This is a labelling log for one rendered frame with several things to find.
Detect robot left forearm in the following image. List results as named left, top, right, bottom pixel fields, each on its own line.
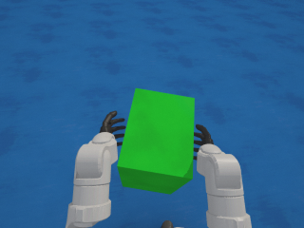
left=66, top=132, right=118, bottom=228

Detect right robot hand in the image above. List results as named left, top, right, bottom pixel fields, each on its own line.
left=193, top=124, right=214, bottom=160

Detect robot right forearm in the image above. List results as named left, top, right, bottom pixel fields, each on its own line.
left=197, top=143, right=252, bottom=228

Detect left robot hand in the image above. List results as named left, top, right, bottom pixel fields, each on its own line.
left=99, top=110, right=126, bottom=146

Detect carton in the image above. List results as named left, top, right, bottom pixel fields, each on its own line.
left=117, top=88, right=195, bottom=195

